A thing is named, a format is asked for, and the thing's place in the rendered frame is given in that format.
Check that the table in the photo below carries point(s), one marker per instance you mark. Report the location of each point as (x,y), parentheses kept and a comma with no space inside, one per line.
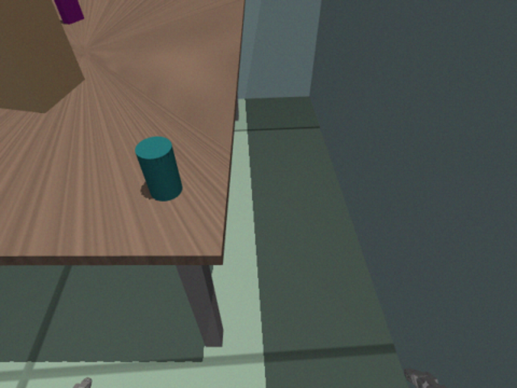
(72,191)

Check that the right robot hand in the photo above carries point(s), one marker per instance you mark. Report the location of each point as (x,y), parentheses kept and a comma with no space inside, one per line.
(421,379)

